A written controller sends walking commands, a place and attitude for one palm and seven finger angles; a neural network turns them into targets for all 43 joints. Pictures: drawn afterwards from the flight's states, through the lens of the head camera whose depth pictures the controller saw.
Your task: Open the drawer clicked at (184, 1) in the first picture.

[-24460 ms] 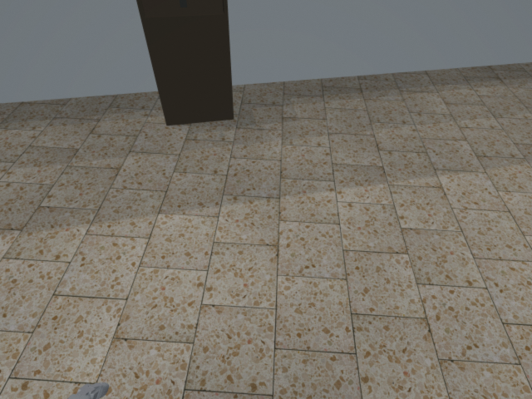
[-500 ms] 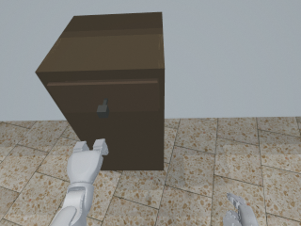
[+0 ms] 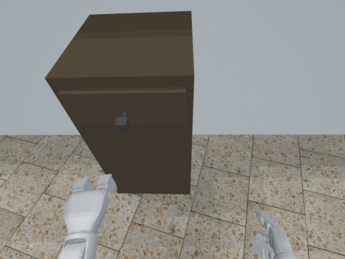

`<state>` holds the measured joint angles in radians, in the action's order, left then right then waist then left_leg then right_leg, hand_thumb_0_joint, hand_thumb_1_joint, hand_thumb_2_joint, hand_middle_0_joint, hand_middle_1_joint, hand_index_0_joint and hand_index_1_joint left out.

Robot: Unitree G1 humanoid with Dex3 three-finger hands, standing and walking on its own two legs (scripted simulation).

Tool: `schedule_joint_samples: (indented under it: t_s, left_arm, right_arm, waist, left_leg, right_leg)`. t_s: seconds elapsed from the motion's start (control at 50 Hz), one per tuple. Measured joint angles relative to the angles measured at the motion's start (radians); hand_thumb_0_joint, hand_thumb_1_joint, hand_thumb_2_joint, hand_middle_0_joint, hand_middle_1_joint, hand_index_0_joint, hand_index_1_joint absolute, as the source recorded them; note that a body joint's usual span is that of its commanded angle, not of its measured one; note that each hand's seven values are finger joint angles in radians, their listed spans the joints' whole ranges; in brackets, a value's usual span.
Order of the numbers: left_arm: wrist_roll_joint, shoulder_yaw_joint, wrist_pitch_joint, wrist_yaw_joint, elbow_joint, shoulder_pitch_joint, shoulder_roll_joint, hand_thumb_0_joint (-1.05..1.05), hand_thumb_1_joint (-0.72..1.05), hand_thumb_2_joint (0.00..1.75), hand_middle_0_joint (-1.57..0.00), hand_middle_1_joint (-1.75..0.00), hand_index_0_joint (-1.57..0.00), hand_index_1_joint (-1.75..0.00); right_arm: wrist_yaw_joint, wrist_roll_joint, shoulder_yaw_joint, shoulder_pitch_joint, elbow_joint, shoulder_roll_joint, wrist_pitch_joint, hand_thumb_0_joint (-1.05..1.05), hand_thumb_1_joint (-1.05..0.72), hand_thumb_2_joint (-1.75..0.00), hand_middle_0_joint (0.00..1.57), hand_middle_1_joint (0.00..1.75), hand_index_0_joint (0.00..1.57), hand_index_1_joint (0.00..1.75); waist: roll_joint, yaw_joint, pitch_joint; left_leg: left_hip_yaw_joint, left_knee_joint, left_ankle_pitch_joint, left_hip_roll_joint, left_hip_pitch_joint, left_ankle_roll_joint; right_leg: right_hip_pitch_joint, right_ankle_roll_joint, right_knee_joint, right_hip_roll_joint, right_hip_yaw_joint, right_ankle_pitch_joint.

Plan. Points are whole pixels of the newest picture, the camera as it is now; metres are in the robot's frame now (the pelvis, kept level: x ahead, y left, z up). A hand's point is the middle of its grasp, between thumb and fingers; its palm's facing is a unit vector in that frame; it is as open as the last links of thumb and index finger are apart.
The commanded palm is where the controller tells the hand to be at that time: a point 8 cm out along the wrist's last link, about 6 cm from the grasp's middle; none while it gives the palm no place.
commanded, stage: pull the drawer open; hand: left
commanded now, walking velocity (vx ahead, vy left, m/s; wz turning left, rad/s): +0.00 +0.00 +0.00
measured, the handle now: (123, 120) +0.50 +0.21 +0.00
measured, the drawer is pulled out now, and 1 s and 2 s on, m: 0.02 0.02 0.02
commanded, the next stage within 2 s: open the thumb to release the handle in 0.84 s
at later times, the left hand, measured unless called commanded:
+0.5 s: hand (93, 234) +0.18 +0.20 -0.02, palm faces +0.01 -0.17 -0.99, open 4.8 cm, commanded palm +0.14 +0.20 +0.03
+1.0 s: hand out of the picture +0.11 +0.19 -0.02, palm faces -0.07 -0.13 -0.99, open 4.9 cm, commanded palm +0.10 +0.20 +0.03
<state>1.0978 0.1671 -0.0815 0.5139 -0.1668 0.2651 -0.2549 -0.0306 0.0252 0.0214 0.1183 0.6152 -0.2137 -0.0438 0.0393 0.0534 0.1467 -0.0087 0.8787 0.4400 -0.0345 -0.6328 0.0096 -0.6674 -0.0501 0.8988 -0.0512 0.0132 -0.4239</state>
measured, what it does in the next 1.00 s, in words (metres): stands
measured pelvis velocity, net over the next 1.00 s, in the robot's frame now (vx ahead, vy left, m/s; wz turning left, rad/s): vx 0.00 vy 0.00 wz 0.00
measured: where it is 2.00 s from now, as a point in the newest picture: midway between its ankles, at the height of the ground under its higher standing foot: outside the picture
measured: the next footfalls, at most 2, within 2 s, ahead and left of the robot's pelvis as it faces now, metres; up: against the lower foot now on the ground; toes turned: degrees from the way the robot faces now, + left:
none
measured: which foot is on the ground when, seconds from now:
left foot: down 0.00-1.00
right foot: down 0.00-1.00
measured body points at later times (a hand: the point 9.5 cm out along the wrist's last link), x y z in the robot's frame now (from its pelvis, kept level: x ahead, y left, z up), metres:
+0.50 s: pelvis +0.01 +0.01 -0.01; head +0.04 -0.01 +0.44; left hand +0.17 +0.21 +0.03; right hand +0.23 -0.19 -0.10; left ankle +0.00 +0.12 -0.69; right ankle +0.01 -0.09 -0.69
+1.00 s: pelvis +0.00 +0.00 -0.03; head +0.04 -0.04 +0.42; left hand +0.11 +0.19 +0.03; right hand +0.22 -0.20 -0.12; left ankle +0.00 +0.12 -0.69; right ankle +0.01 -0.09 -0.69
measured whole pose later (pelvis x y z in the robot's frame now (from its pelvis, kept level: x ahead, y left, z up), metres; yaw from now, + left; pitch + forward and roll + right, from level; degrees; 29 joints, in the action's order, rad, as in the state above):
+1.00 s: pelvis +0.00 +0.00 -0.03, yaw +0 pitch +14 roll +2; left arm 1.13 0.15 0.06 0.54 0.24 0.79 -0.32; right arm 0.06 0.07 -0.01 0.16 0.46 -0.22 -0.04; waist 0.03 0.10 0.19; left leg 0.01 1.06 0.53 -0.04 -0.78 0.01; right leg -0.82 -0.06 1.10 -0.05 0.02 -0.52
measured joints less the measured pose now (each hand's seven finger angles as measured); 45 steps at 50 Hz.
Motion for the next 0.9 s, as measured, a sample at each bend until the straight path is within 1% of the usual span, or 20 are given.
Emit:
schedule_joint_samples:
  t_s: [0.22, 0.36, 0.52, 0.6, 0.68, 0.78, 0.86, 0.9]
  left_arm:
    - [0.002, 0.027, -0.005, 0.002, 0.120, 0.121, 0.003, 0.00, 0.88, 0.90, -0.42, -1.35, -0.42, -1.35]
    - [0.020, 0.037, 0.004, 0.013, 0.162, 0.171, 0.002, 0.00, 0.88, 0.90, -0.42, -1.35, -0.42, -1.35]
    - [0.007, 0.044, 0.008, 0.017, 0.262, 0.293, 0.006, 0.00, 0.88, 0.90, -0.42, -1.35, -0.42, -1.35]
    - [0.020, 0.052, 0.025, 0.020, 0.283, 0.339, -0.002, 0.00, 0.89, 0.90, -0.42, -1.35, -0.42, -1.35]
    - [0.025, 0.033, 0.054, 0.025, 0.307, 0.378, -0.020, 0.00, 0.88, 0.90, -0.42, -1.35, -0.42, -1.35]
    - [0.012, 0.004, 0.072, 0.026, 0.364, 0.440, -0.034, 0.00, 0.88, 0.90, -0.42, -1.35, -0.42, -1.35]
    - [-0.005, 0.002, 0.082, 0.015, 0.410, 0.494, -0.030, 0.00, 0.88, 0.90, -0.42, -1.35, -0.42, -1.35]
    - [-0.007, 0.004, 0.092, 0.010, 0.423, 0.521, -0.029, 0.00, 0.89, 0.90, -0.42, -1.35, -0.42, -1.35]
  right_arm:
    - [0.022, 0.009, -0.008, -0.007, -0.032, 0.003, -0.011, 0.02, -0.91, -0.90, 0.20, 0.30, 0.20, 0.30]
    - [0.039, 0.014, -0.018, -0.012, -0.057, 0.010, -0.019, 0.01, -0.91, -0.90, 0.20, 0.30, 0.20, 0.30]
    - [0.071, 0.012, -0.023, 0.000, -0.089, 0.011, -0.024, 0.01, -0.91, -0.90, 0.20, 0.30, 0.20, 0.30]
    - [0.080, 0.017, -0.027, 0.003, -0.103, 0.007, -0.025, 0.01, -0.91, -0.90, 0.20, 0.30, 0.20, 0.30]
    - [0.085, 0.025, -0.030, 0.008, -0.113, 0.007, -0.020, 0.01, -0.91, -0.90, 0.20, 0.30, 0.20, 0.30]
    - [0.092, 0.030, -0.029, 0.017, -0.127, 0.002, -0.012, 0.02, -0.91, -0.90, 0.20, 0.30, 0.20, 0.30]
    - [0.098, 0.031, -0.027, 0.026, -0.143, -0.005, -0.007, 0.02, -0.91, -0.90, 0.20, 0.30, 0.20, 0.30]
    - [0.099, 0.033, -0.028, 0.032, -0.151, -0.006, -0.005, 0.02, -0.91, -0.90, 0.20, 0.30, 0.20, 0.30]
  waist:
    - [0.002, 0.010, 0.000]
    - [-0.003, 0.017, 0.002]
    - [0.003, 0.022, 0.015]
    - [-0.001, 0.029, 0.014]
    - [-0.010, 0.036, 0.020]
    - [-0.003, 0.036, 0.031]
    - [0.006, 0.035, 0.037]
    - [0.005, 0.036, 0.039]
  left_leg:
    - [0.001, 0.036, 0.024, -0.005, -0.011, 0.012]
    - [0.006, 0.063, 0.041, -0.005, -0.025, 0.016]
    - [0.014, 0.085, 0.060, -0.002, -0.035, 0.018]
    - [0.017, 0.100, 0.066, -0.003, -0.049, 0.016]
    - [0.020, 0.123, 0.074, -0.001, -0.074, 0.012]
    - [0.018, 0.151, 0.087, 0.001, -0.097, 0.008]
    - [0.017, 0.163, 0.092, 0.000, -0.106, 0.006]
    - [0.019, 0.166, 0.091, -0.001, -0.112, 0.004]
  right_leg:
    - [-0.004, 0.010, 0.024, 0.004, 0.000, -0.019]
    - [-0.019, 0.014, 0.048, 0.003, 0.004, -0.034]
    - [-0.031, 0.015, 0.071, 0.000, 0.012, -0.049]
    - [-0.049, 0.014, 0.091, 0.000, 0.013, -0.057]
    - [-0.078, 0.009, 0.119, -0.003, 0.015, -0.067]
    - [-0.101, 0.004, 0.148, -0.005, 0.011, -0.080]
    - [-0.112, 0.002, 0.164, -0.004, 0.010, -0.087]
    - [-0.120, 0.000, 0.172, -0.004, 0.011, -0.088]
